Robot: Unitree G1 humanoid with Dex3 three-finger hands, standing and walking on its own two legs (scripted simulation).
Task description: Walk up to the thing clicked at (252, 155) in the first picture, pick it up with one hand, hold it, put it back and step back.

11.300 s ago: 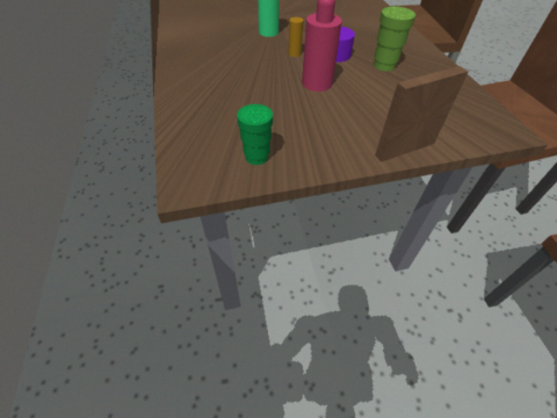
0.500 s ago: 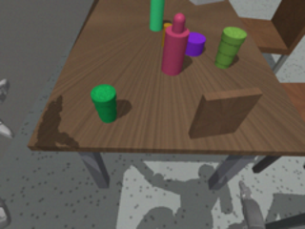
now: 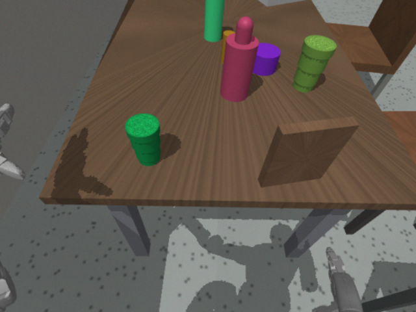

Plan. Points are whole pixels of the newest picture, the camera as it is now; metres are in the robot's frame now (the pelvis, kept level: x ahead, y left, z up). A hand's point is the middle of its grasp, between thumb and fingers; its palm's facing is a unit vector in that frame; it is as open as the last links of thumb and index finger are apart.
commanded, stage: approach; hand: left
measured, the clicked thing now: (146, 142) +0.47 +0.12 +0.02
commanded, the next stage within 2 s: close in in 0.36 s
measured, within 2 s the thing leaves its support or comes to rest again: neither
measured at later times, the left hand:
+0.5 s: hand (100, 158) +0.42 +0.21 +0.04, palm faces -0.06 -0.99 +0.10, open 17.4 cm
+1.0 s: hand (130, 154) +0.44 +0.16 +0.02, palm faces +0.01 -1.00 +0.04, open 17.6 cm
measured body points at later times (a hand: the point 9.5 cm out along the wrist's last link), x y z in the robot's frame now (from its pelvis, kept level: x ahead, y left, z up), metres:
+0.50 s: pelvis -0.02 +0.00 -0.02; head +0.07 +0.02 +0.42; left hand +0.42 +0.26 +0.03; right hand +0.14 -0.26 -0.07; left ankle -0.01 +0.12 -0.73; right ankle -0.01 -0.14 -0.73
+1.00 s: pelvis -0.01 -0.01 -0.05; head +0.07 +0.00 +0.39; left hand +0.43 +0.21 +0.02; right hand +0.15 -0.26 -0.09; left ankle -0.01 +0.12 -0.73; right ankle -0.01 -0.14 -0.73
